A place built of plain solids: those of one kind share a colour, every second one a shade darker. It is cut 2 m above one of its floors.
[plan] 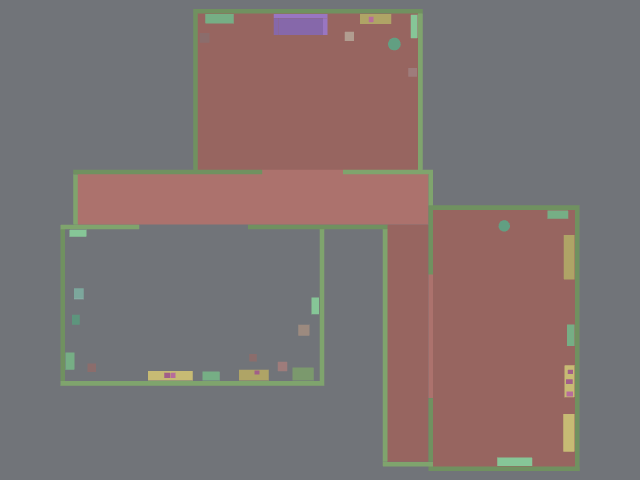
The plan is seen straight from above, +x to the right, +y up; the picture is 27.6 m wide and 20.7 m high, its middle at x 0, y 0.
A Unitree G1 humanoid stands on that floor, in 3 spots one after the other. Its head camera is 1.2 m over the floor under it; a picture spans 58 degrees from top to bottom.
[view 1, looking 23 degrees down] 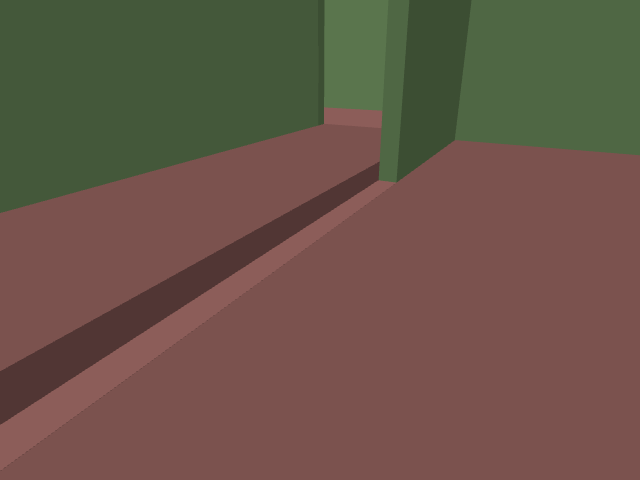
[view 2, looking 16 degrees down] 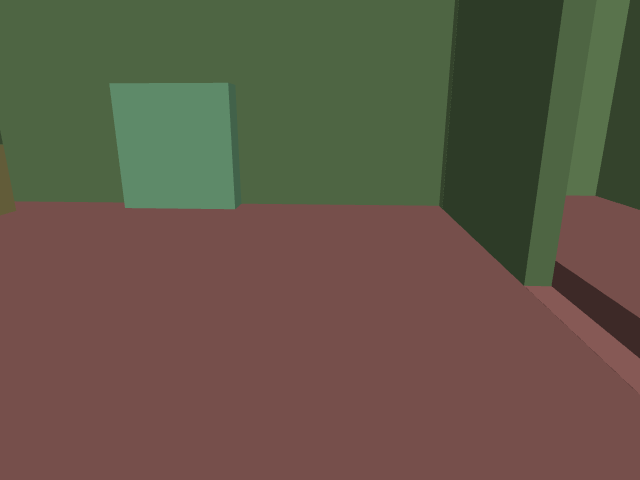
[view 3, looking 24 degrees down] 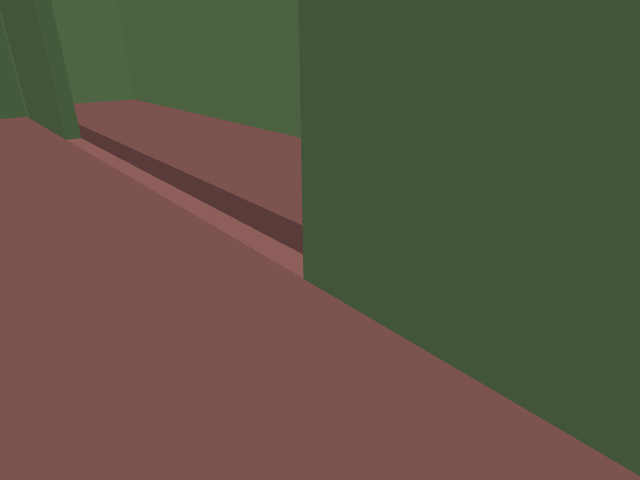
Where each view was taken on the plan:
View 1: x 6.22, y -5.70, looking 118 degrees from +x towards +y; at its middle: floor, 3.07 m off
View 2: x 6.22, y -3.78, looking -87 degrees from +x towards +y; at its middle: floor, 4.35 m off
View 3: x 6.22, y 0.20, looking -131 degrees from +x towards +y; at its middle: wall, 2.24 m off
